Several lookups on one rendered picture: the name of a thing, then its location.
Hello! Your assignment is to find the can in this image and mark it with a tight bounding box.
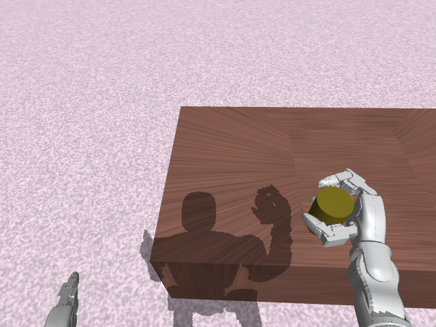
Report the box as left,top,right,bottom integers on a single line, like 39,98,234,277
307,187,354,235

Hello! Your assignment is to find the right robot hand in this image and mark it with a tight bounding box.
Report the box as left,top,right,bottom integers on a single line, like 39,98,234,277
301,168,386,247

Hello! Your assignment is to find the left robot hand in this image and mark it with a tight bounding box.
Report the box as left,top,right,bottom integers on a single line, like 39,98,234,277
44,272,79,327

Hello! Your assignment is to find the right robot arm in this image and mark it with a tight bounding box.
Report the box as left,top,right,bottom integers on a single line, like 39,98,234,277
348,240,412,327

